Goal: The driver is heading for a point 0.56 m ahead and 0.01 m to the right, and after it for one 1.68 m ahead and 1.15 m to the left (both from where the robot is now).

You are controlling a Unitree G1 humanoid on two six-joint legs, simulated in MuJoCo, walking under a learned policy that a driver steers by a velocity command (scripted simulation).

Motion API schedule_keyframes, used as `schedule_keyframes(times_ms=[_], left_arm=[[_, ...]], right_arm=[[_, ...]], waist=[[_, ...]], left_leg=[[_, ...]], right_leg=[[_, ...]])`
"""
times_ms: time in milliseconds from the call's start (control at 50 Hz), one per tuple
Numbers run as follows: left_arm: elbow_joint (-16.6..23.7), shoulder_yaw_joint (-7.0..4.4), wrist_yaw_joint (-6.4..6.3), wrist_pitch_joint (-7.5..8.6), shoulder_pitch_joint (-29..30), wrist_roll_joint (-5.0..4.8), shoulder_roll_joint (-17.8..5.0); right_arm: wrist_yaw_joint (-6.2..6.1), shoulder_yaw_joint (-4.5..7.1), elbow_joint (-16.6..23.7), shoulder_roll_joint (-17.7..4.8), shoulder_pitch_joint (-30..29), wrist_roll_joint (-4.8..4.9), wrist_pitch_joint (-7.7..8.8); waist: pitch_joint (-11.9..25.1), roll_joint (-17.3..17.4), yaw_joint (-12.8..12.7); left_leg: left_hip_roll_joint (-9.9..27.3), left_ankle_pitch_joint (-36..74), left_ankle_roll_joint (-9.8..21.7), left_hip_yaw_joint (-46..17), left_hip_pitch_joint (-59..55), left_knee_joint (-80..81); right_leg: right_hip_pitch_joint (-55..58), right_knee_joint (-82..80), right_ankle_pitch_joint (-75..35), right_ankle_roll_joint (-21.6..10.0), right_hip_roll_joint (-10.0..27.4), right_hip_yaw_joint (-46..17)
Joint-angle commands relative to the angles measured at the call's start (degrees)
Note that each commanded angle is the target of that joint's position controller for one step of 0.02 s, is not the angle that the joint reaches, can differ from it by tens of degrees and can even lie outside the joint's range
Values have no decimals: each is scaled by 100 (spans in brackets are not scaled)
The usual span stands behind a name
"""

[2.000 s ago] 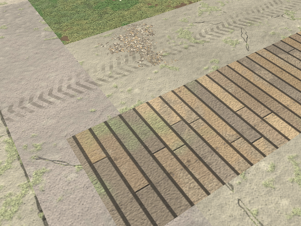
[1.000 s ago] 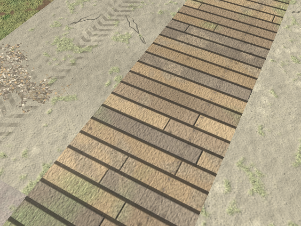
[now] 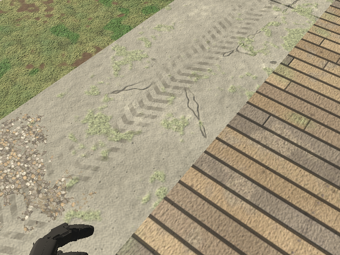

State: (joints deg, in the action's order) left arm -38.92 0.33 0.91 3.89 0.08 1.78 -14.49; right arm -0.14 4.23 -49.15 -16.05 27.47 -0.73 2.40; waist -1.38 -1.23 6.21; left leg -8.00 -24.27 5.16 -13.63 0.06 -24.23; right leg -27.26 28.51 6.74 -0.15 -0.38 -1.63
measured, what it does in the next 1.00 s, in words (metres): walks ahead: left foot, then right foot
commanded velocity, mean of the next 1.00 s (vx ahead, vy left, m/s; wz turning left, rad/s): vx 0.27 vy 0.00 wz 0.04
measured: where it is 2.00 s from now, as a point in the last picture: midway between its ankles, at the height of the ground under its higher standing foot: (153, 179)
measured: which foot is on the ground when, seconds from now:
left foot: down 0.00-0.00, up 0.02-0.46, down 0.48-0.94, up 0.96-1.00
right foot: down 0.00-0.50, up 0.52-0.94, down 0.96-1.00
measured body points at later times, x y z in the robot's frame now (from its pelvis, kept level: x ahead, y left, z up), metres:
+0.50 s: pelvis +0.24 +0.01 +0.00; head +0.28 +0.02 +0.45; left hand +0.16 +0.25 -0.14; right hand +0.48 -0.16 -0.10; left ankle +0.33 +0.11 -0.73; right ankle +0.13 -0.11 -0.72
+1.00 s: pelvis +0.29 +0.00 +0.00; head +0.29 -0.03 +0.45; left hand +0.36 +0.26 -0.11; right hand +0.38 -0.27 -0.13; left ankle +0.33 +0.11 -0.71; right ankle +0.27 -0.08 -0.73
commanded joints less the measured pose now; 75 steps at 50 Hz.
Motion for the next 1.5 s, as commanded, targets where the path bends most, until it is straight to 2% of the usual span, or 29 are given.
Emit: schedule_keyframes(times_ms=[20,40,60,80,100,140,220,380,460,480,500,520,540,580,600,680,780,880,920,940,960,980,1000,1040,1100,1260,1400,1460,1500], left_arm=[[-53,-461,-255,160,-2392,158,-1444],[-38,-566,-250,48,-2072,165,-1833],[27,-498,-215,-20,-1711,79,-1210],[73,-376,-187,-16,-1421,25,-733],[28,-328,-162,2,-1301,46,-574],[-137,-311,-158,89,-1457,11,-532],[-401,-353,-56,283,-1831,-72,-605],[-915,-337,-29,192,-2353,-129,-661],[-1121,-364,-105,70,-2376,-176,-813],[-1144,-346,-119,52,-2446,-217,-770],[-940,-271,-143,68,-2520,-227,-565],[-1008,-122,-123,-25,-3449,-405,13],[-1213,-251,-198,-194,-3164,-306,-468],[-1127,-240,-205,-266,-2511,-195,-332],[-1165,-256,-201,-323,-2424,-122,-319],[-1260,-324,-155,-538,-2596,-60,-223],[-927,-374,-116,-694,-1849,-22,-221],[-668,-384,-36,-701,-1639,-52,-215],[-712,-399,38,-654,-1995,-42,-245],[-852,-464,73,-630,-2364,-24,-400],[-934,-555,42,-595,-2725,5,-744],[-739,-698,-10,-584,-2691,-57,-1425],[-742,-656,-136,-605,-2474,13,-1186],[-657,-576,-171,-523,-1911,-93,-946],[-666,-551,-87,-278,-2021,-147,-759],[-1026,-537,-112,-38,-2814,-86,-721],[-1265,-502,-195,72,-2845,6,-729],[-1298,-486,-209,101,-2543,1,-828],[-1326,-479,-218,71,-2467,-33,-914]], right_arm=[[40,59,631,-410,-369,95,178],[38,23,798,-230,348,206,129],[-23,68,536,-690,122,-6,2],[47,83,565,-702,-352,-57,-20],[99,65,607,-577,-538,-53,-37],[210,48,620,-472,-610,-150,-150],[301,-11,757,-304,-959,-163,-203],[323,-289,1079,55,-2357,-150,-49],[184,-247,741,-179,-1596,-219,72],[139,-208,541,-334,-1098,-301,149],[82,-144,432,-696,-478,-394,207],[25,-60,396,-964,-423,-200,151],[6,-83,439,-671,-472,109,87],[-67,-281,494,-129,-1396,52,52],[-115,-332,491,-9,-1618,38,54],[-167,-221,448,-317,-1753,-11,44],[-211,-114,383,-384,-1657,-78,-142],[-218,0,356,-579,-1624,-92,-273],[-190,75,397,-741,-1743,-41,-316],[-174,72,446,-645,-1842,-45,-352],[-116,-9,562,-271,-1909,-71,-397],[-121,-95,919,-35,-2357,-82,-393],[-92,-4,987,-428,-2649,-157,-331],[58,59,751,-558,-2147,-62,-204],[149,65,521,-439,-1907,-210,-166],[205,-15,625,-304,-2578,-142,-161],[332,-91,891,-251,-2938,-116,-78],[280,-61,800,-271,-2359,-85,-65],[191,89,334,-508,-798,-123,6]], waist=[[1801,-527,-1380],[2061,-1854,-822],[1213,-625,-745],[563,-77,-770],[265,-23,-684],[107,-435,-594],[140,-432,-550],[-39,-465,-818],[326,-499,-447],[627,-227,-240],[1304,369,-87],[2404,1513,-443],[2435,655,-261],[910,521,-575],[542,590,-711],[633,635,-944],[322,880,-727],[398,765,-641],[534,685,-830],[404,394,-978],[97,-919,-1104],[-443,-1750,-1214],[-883,-918,-1108],[-786,-674,-609],[-146,-290,-641],[-311,-439,-1098],[-669,-418,-1083],[-316,-456,-709],[612,-244,-3]], left_leg=[[588,2056,68,60,1674,-3112],[-113,-975,-64,635,3288,-4234],[513,-438,-37,650,3763,-4708],[665,127,-68,706,3663,-4567],[819,403,-130,766,3524,-4377],[971,568,-214,865,3292,-4176],[897,983,-278,806,3581,-3904],[740,2159,-376,1711,2762,-1305],[509,2229,-1,1688,1683,-259],[667,3136,108,1569,803,127],[1910,5775,338,524,-579,-360],[3415,8161,1477,-1035,-1909,-700],[3143,7669,1488,-744,-1372,-522],[2641,5993,1036,11,69,253],[2443,5686,835,336,630,515],[2226,4851,770,1063,1423,757],[2291,1878,794,1155,1676,1067],[2579,1597,790,1153,1485,769],[2493,-66,480,1310,1924,672],[2278,-992,183,1513,2541,245],[1680,-1522,-247,2205,3394,-1341],[577,-1176,-546,2173,4765,-2547],[940,-334,-533,1346,4631,-2970],[1049,730,-608,1249,4217,-2840],[987,1349,-639,1333,4002,-3032],[1191,1720,-705,1538,4484,-2170],[1011,1451,-202,1646,4109,-1394],[565,1177,175,2091,2687,-1025],[250,1353,468,2056,629,-542]], right_leg=[[3739,-478,1316,-554,1770,-1727],[4420,-1235,1709,-1200,2746,-4325],[3668,-1235,2384,-1158,2518,-4019],[2927,-1339,1990,-1017,2163,-3009],[2467,-1484,1117,-904,1882,-2223],[2048,-1640,45,-764,1488,-1268],[2139,-1822,-1092,-936,1433,-635],[2174,-1474,-3605,-756,1052,558],[2643,-227,-4122,-553,1064,461],[2347,540,-3500,-413,859,602],[1391,1770,-1160,-241,620,778],[363,3458,3115,-124,-137,536],[380,3645,3084,-141,-55,-175],[165,3267,2574,-107,184,-221],[396,2968,2269,-44,274,-216],[1027,2873,1819,91,108,140],[654,2281,1617,8,242,321],[898,1515,1779,-158,186,520],[1747,575,1558,-405,27,700],[2346,38,1780,-602,-55,502],[2512,-1269,3233,-930,879,-1087],[2129,-2455,5097,-1545,2199,-3795],[1594,-2692,4793,-1618,2074,-3588],[1579,-2496,3323,-1262,1440,-2544],[2292,-2145,1600,-1157,984,-1804],[3224,-2283,603,-1191,1143,-1256],[3406,-1976,-1327,-1061,1432,-437],[3186,-1097,-3960,-835,1349,97],[2629,1068,-4649,-607,1076,540]])
Keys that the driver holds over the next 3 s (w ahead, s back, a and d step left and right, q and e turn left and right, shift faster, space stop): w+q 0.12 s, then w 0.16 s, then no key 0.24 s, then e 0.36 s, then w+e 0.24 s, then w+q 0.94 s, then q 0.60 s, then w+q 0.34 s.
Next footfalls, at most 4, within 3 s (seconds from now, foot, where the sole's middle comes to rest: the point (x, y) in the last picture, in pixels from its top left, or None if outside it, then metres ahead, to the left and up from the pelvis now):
0.48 left None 0.37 0.12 -0.76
0.96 right None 0.31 -0.08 -0.76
1.50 left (140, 212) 0.64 0.08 -0.76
2.04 right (157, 138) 1.01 -0.02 -0.76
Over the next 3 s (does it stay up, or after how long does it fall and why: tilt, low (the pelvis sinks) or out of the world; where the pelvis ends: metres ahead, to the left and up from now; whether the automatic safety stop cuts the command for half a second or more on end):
stays up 1.03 0.11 0.01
